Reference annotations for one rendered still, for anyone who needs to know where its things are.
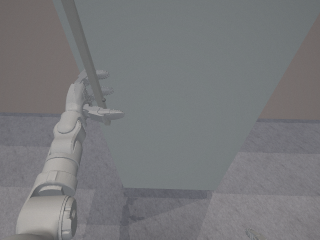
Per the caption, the fridge door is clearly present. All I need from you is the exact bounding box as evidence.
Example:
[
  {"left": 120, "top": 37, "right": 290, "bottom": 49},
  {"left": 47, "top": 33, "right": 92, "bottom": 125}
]
[{"left": 52, "top": 0, "right": 320, "bottom": 191}]

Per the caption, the robot left forearm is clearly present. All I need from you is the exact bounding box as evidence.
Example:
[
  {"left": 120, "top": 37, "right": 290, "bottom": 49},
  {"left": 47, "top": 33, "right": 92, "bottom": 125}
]
[{"left": 15, "top": 111, "right": 87, "bottom": 235}]

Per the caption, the right robot hand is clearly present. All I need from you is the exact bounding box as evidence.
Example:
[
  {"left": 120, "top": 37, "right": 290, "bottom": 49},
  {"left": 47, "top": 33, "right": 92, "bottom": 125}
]
[{"left": 245, "top": 228, "right": 267, "bottom": 240}]

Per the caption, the robot left upper arm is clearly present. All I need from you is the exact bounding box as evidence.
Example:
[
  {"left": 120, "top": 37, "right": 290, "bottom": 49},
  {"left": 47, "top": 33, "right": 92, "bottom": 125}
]
[{"left": 2, "top": 195, "right": 78, "bottom": 240}]

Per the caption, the handle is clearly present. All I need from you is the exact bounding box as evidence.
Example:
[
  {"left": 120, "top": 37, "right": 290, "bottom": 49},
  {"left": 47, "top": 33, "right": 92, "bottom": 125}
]
[{"left": 61, "top": 0, "right": 111, "bottom": 126}]

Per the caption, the left robot hand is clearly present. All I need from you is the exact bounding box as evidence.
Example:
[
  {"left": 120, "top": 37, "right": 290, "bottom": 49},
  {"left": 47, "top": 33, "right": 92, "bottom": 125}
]
[{"left": 65, "top": 69, "right": 125, "bottom": 123}]

